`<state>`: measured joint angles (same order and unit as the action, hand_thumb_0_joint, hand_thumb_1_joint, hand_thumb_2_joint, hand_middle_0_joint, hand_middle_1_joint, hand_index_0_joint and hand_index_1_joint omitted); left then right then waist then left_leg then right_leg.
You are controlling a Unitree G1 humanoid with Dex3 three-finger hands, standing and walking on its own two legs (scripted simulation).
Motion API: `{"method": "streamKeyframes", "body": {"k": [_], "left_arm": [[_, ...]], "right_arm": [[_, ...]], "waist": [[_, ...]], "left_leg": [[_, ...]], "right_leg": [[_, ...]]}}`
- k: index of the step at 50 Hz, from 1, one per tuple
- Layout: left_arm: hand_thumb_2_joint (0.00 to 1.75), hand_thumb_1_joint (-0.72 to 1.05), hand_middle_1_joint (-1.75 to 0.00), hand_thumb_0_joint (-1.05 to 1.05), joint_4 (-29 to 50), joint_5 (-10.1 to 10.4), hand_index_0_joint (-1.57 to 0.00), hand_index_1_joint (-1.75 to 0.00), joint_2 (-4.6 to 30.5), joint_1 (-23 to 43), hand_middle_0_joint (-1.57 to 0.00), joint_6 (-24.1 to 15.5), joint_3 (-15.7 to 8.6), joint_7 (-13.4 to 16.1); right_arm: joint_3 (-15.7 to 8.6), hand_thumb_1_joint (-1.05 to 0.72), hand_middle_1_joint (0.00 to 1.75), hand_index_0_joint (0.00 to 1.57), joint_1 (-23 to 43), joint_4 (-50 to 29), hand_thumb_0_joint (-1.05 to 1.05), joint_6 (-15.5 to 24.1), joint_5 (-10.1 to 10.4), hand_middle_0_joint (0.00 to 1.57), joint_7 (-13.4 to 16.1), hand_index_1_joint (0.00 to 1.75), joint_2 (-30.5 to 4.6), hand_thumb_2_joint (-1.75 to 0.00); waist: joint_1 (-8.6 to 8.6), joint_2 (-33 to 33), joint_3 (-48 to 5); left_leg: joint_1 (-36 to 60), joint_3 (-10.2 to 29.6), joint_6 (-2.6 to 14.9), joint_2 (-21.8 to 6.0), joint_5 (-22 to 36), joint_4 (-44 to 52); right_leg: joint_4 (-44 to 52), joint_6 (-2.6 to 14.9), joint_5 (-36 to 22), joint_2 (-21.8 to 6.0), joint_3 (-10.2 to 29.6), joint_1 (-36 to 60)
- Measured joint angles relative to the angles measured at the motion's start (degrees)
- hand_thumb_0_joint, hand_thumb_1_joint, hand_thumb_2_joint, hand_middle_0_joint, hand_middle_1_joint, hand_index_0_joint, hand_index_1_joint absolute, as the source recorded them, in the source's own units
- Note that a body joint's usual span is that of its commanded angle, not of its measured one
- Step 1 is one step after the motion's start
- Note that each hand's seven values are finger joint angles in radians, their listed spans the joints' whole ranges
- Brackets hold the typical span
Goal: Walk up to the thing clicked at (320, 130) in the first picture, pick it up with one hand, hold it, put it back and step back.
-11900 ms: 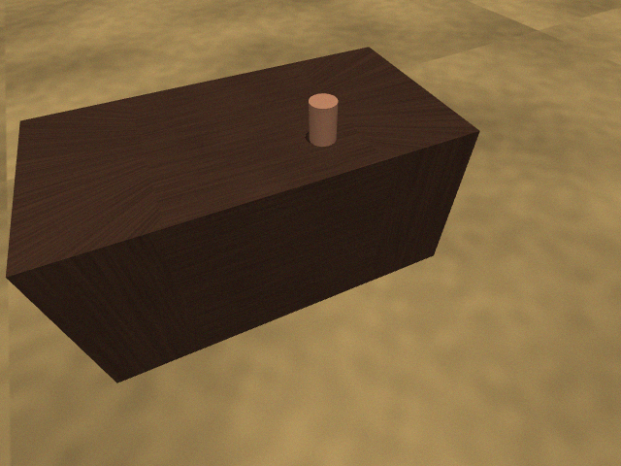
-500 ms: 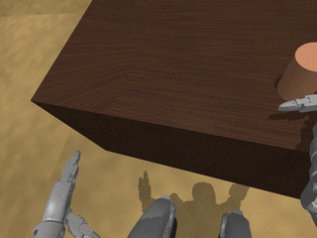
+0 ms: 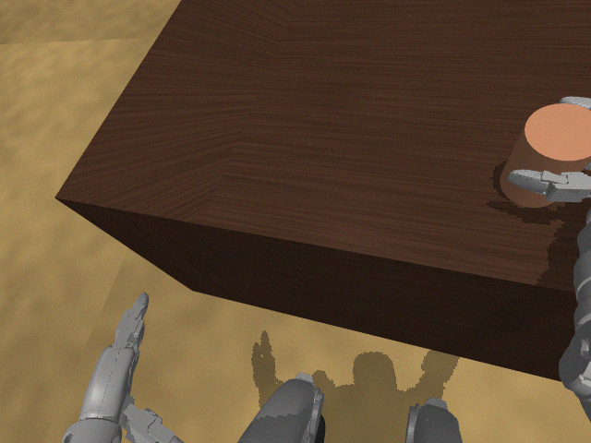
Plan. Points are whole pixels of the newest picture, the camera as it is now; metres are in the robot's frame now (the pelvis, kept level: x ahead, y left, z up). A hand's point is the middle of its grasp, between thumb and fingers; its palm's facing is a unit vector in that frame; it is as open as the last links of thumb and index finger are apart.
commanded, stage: close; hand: right
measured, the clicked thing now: (545, 159) +0.53 -0.20 +0.01
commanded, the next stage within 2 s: settle in 0.04 s
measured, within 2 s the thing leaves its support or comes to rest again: leaves its support in 0.48 s
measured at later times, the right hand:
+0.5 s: hand (562, 157) +0.51 -0.21 +0.03, palm faces +0.17 +0.98 +0.00, open 11.1 cm
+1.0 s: hand (580, 137) +0.51 -0.21 +0.07, palm faces +0.18 +0.98 +0.00, open 11.2 cm
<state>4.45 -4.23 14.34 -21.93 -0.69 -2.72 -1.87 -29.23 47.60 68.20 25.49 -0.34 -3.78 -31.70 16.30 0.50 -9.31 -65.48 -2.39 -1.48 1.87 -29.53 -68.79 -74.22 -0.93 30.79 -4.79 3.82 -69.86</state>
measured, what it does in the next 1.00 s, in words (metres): stands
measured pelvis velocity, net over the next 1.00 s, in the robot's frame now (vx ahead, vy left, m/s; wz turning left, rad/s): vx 0.00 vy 0.00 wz -0.01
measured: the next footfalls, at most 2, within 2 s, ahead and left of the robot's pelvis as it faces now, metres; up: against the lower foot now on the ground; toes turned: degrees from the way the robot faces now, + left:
none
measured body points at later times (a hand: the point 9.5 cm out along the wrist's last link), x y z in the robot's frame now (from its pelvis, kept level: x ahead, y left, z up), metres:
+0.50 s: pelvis +0.00 +0.00 +0.01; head +0.14 -0.06 +0.44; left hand +0.17 +0.27 +0.04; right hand +0.50 -0.26 +0.03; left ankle +0.03 +0.14 -0.62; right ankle +0.03 -0.12 -0.62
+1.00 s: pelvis +0.00 +0.00 +0.03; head +0.12 -0.05 +0.46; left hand +0.17 +0.26 +0.03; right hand +0.49 -0.26 +0.07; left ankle +0.03 +0.14 -0.62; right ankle +0.03 -0.12 -0.62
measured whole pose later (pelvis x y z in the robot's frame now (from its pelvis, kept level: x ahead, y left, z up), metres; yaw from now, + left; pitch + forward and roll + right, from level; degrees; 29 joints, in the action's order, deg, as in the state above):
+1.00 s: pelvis +0.00 +0.00 +0.03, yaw -1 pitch +22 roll +4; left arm -2.7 -3.2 13.5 -19.4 -1.1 -1.6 -1.2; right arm -27.2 47.3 68.4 22.6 0.4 -4.6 -29.4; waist 14.6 0.2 -7.9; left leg -55.8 -1.3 -1.8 1.2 -26.5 -60.3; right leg -65.2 -0.6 27.6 -4.1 2.4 -59.7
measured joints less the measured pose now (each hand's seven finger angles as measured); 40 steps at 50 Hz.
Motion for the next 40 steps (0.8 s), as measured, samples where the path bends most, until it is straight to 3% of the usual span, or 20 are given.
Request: {"method": "streamKeyframes", "body": {"k": [8,21,30,40], "left_arm": [[0.06,-0.54,-0.05,-0.01,0.99,-0.16,-0.04,-0.05,-0.17,1.16,-0.05,-0.28,0.52,0.00],[0.07,-0.55,-0.05,-0.01,-0.58,0.21,-0.05,-0.06,0.21,0.55,-0.06,0.84,-0.20,0.27],[0.07,-0.55,-0.05,-0.01,-4.17,0.50,-0.05,-0.06,-0.63,1.87,-0.06,0.16,1.14,0.43],[0.06,-0.54,-0.05,-0.01,-6.18,0.72,-0.05,-0.05,0.05,2.43,-0.06,0.15,0.28,0.74]], "right_arm": [[-0.47,0.36,0.71,0.85,2.12,1.61,-0.02,0.70,-0.44,0.77,-1.10,0.74,-1.67,-0.57],[-0.44,0.54,0.99,0.77,-1.35,-2.21,-0.05,-1.92,-0.35,0.69,-0.80,1.04,0.37,-0.87],[1.49,0.61,1.05,0.75,-1.61,-0.77,-0.04,-2.23,-0.20,0.68,0.12,1.11,2.09,-0.96],[2.19,0.61,1.08,0.73,-0.10,0.45,-0.04,-1.96,0.57,0.66,0.12,1.13,1.04,-0.97]], "waist": [[0.52,-0.54,1.04],[0.29,-0.24,0.70],[-0.46,-0.49,0.42],[-1.34,-0.07,1.40]], "left_leg": [[-0.52,0.02,-0.01,-0.14,0.42,0.13],[1.41,0.60,-0.18,-0.02,0.47,1.31],[5.83,0.24,-0.09,-0.27,1.48,4.89],[7.96,0.92,-0.31,-0.55,2.53,7.16]], "right_leg": [[0.32,0.00,-0.57,0.17,-0.01,-0.48],[1.45,0.12,-0.38,-0.01,-0.64,1.69],[4.86,0.10,-1.48,0.27,-0.44,5.82],[7.44,0.33,-2.55,0.50,-1.24,8.28]]}}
